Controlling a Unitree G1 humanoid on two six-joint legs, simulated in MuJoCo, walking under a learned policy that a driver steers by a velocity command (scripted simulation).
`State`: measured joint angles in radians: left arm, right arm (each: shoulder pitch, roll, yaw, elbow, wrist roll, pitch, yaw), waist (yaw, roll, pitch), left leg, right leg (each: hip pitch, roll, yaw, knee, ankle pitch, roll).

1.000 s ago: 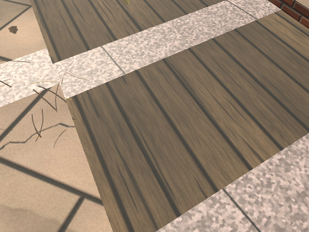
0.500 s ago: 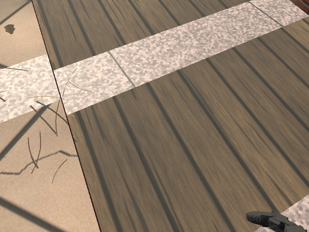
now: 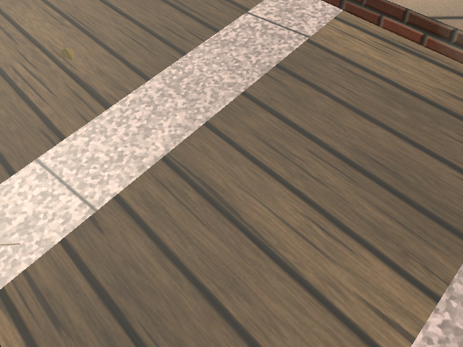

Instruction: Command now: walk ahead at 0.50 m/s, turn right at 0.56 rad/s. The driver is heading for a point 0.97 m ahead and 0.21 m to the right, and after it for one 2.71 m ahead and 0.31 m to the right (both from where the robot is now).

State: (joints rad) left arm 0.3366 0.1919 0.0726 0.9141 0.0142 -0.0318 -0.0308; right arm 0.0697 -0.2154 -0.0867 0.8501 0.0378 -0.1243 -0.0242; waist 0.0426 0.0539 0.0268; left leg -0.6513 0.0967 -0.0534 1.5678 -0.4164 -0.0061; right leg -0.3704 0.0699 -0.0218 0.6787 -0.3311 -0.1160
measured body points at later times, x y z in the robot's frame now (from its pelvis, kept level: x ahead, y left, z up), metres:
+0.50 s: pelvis +0.28 +0.02 +0.01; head +0.32 +0.00 +0.46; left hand +0.45 +0.26 -0.10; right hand +0.36 -0.28 -0.09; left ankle +0.36 +0.09 -0.72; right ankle +0.18 -0.09 -0.63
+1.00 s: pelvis +0.38 -0.08 +0.02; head +0.40 -0.12 +0.47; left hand +0.63 +0.08 -0.07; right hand +0.36 -0.40 -0.10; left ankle +0.47 +0.04 -0.65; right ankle +0.33 -0.16 -0.72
